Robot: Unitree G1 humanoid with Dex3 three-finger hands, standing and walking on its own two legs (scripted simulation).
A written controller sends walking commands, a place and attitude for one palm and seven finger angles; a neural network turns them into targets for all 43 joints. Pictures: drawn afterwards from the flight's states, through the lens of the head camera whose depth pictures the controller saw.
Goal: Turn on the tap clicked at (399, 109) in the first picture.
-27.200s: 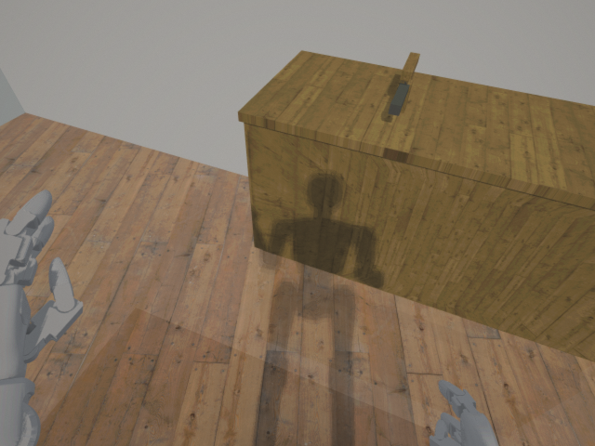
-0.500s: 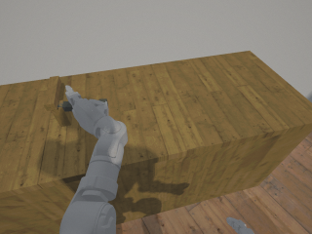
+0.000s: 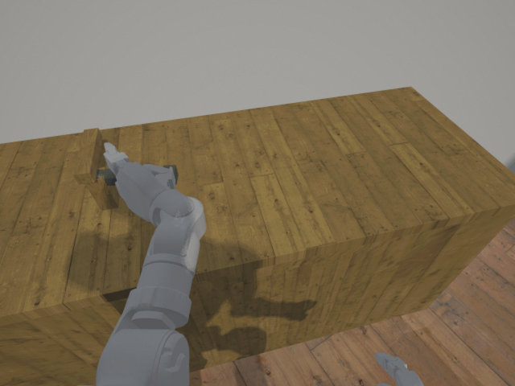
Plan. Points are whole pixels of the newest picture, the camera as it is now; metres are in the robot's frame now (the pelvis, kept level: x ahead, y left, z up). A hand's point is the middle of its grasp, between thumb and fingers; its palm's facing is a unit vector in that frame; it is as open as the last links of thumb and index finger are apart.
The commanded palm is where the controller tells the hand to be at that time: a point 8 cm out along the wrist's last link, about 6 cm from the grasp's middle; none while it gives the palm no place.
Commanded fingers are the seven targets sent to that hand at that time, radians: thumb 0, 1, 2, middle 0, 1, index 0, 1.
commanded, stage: draw the hand back beside the body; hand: left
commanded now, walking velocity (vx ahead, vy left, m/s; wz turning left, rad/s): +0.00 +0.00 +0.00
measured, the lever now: (170, 174) +0.50 +0.21 +0.04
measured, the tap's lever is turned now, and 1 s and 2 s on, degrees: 79 79 79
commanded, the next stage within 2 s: step back with the hand held close in 1.46 s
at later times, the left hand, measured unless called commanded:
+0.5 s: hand (130, 216) +0.30 +0.19 +0.15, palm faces +0.19 -0.95 -0.23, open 7.7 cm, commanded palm +0.27 +0.23 +0.16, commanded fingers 0.00 0.90 0.90 -0.18 -0.23 -0.18 -0.23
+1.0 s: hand (69, 243) +0.25 +0.24 +0.17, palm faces +0.29 -0.91 -0.29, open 7.5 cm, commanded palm +0.21 +0.28 +0.19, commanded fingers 0.00 0.90 0.90 -0.20 -0.30 -0.20 -0.30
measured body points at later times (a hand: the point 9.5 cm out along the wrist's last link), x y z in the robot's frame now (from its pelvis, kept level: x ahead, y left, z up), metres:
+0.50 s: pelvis +0.00 +0.02 +0.02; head -0.01 +0.00 +0.47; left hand +0.29 +0.24 +0.17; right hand +0.17 -0.22 -0.06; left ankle +0.03 +0.15 -0.72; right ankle -0.03 -0.09 -0.72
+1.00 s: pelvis +0.01 +0.03 +0.03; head -0.01 +0.01 +0.48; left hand +0.22 +0.28 +0.19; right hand +0.19 -0.19 -0.05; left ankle +0.04 +0.15 -0.72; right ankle -0.03 -0.09 -0.72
